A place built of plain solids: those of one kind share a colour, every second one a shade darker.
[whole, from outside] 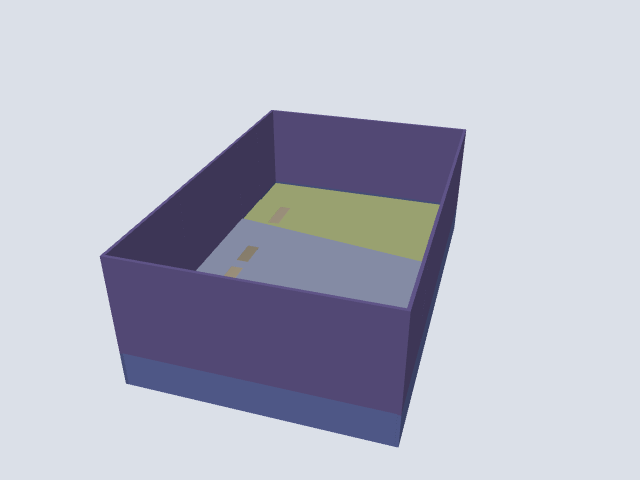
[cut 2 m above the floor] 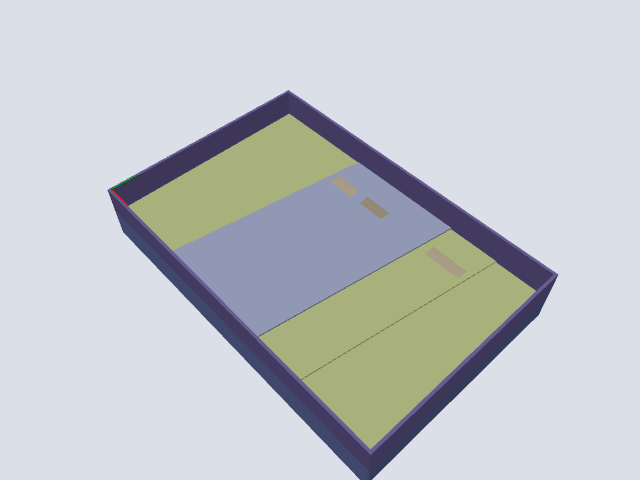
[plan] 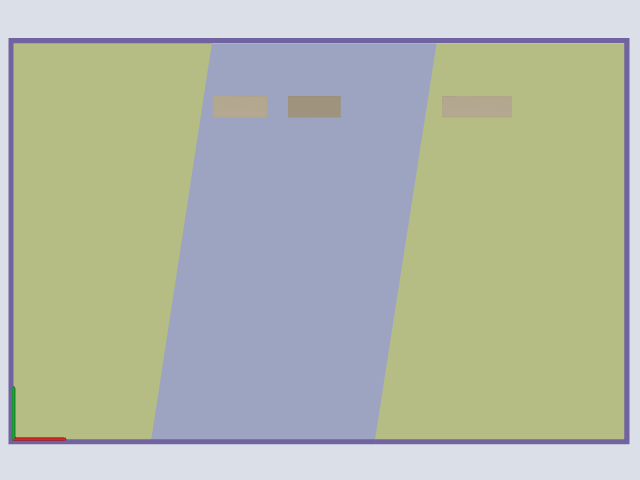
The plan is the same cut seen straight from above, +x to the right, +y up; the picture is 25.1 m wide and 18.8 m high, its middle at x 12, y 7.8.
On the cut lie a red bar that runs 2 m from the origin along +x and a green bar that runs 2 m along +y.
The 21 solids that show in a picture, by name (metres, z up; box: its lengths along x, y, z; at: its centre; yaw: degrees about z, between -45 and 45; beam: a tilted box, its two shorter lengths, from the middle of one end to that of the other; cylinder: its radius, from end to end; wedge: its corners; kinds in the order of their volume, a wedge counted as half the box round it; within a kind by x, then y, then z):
{
 "piece_1": {"wedge": [[0.0, 0.0, -2.3], [0.0, 0.0, -0.06], [0.0, 15.51, -2.3], [0.0, 15.51, -0.06], [5.39, 0.0, -2.3], [5.39, 0.0, -0.06], [7.76, 15.51, -2.3], [7.76, 15.51, -0.06]]},
 "piece_2": {"wedge": [[14.16, 0.0, -2.3], [14.16, 0.0, -0.12], [16.57, 15.51, -2.3], [16.57, 15.51, -0.12], [17.89, 0.0, -2.3], [17.89, 0.0, -0.12], [20.31, 15.51, -2.3], [20.31, 15.51, -0.12]]},
 "piece_3": {"wedge": [[17.89, 0.0, -2.3], [17.89, 0.0, -0.22], [20.31, 15.51, -2.3], [20.31, 15.51, -0.22], [23.92, 0.0, -2.3], [23.92, 0.0, -0.22], [23.92, 15.51, -2.3], [23.92, 15.51, -0.22]]},
 "deck_1": {"wedge": [[5.39, 0.0, -2.3], [5.39, 0.0, 0.0], [7.76, 15.51, -2.3], [7.76, 15.51, 0.0], [14.16, 0.0, -2.3], [14.16, 0.0, 0.0], [16.57, 15.51, -2.3], [16.57, 15.51, 0.0]]},
 "wall_1": {"box": [0.2, 15.91, 6.36], "at": [-0.1, 7.75, 3.13]},
 "wall_2": {"box": [5.54, 0.2, 6.36], "at": [2.62, -0.1, 3.13]},
 "wall_3": {"box": [7.92, 0.2, 6.36], "at": [3.81, 15.61, 3.13]},
 "wall_4": {"box": [8.76, 0.2, 6.36], "at": [9.78, -0.1, 3.13]},
 "wall_5": {"box": [8.8, 0.2, 6.36], "at": [12.17, 15.61, 3.13]},
 "wall_6": {"box": [3.73, 0.2, 6.36], "at": [16.02, -0.1, 3.13]},
 "wall_7": {"box": [3.75, 0.2, 6.36], "at": [18.44, 15.61, 3.13]},
 "wall_8": {"box": [6.18, 0.2, 6.36], "at": [20.98, -0.1, 3.13]},
 "wall_9": {"box": [3.76, 0.2, 6.36], "at": [22.19, 15.61, 3.13]},
 "wall_10": {"box": [0.2, 15.91, 6.36], "at": [24.02, 7.75, 3.13]},
 "wallfoot_1": {"box": [0.2, 15.51, 2.3], "at": [-0.1, 7.75, -1.15]},
 "wallfoot_2": {"box": [24.32, 0.2, 2.3], "at": [11.96, -0.1, -1.15]},
 "wallfoot_3": {"box": [24.32, 0.2, 2.3], "at": [11.96, 15.61, -1.15]},
 "wallfoot_4": {"box": [0.2, 15.51, 2.3], "at": [24.02, 7.75, -1.15]},
 "mat_1": {"wedge": [[7.8, 12.6, -0.07], [7.8, 12.6, 0.0], [7.8, 13.44, -0.07], [7.8, 13.44, 0.0], [7.86, 12.67, 0.02], [7.86, 13.38, 0.02], [9.86, 12.67, 0.02], [9.86, 13.37, 0.02], [9.92, 12.6, -0.07], [9.92, 12.6, 0.0], [9.92, 13.44, -0.07], [9.92, 13.44, 0.0]]},
 "mat_2": {"wedge": [[10.75, 12.6, -0.07], [10.75, 12.6, 0.0], [10.75, 13.44, -0.07], [10.75, 13.44, 0.0], [10.82, 12.67, 0.02], [10.82, 13.37, 0.02], [12.74, 12.67, 0.02], [12.74, 13.37, 0.02], [12.81, 12.6, -0.07], [12.81, 12.6, 0.0], [12.81, 13.44, -0.07], [12.81, 13.44, 0.0]]},
 "mat_3": {"wedge": [[16.78, 12.6, -0.19], [16.78, 12.6, -0.12], [16.78, 13.44, -0.19], [16.78, 13.44, -0.12], [16.83, 12.66, -0.1], [16.84, 13.38, -0.1], [19.45, 12.65, -0.1], [19.45, 13.37, -0.1], [19.51, 12.6, -0.19], [19.51, 12.6, -0.12], [19.51, 13.43, -0.19], [19.51, 13.43, -0.12]]}
}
